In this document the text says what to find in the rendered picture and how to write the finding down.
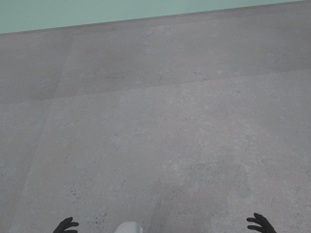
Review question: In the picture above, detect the left robot hand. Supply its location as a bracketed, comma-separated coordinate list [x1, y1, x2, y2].
[52, 217, 79, 233]

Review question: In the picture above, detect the right robot hand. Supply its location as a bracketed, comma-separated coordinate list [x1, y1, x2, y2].
[246, 213, 277, 233]

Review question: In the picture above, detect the left robot thigh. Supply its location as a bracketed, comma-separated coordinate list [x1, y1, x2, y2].
[114, 221, 143, 233]

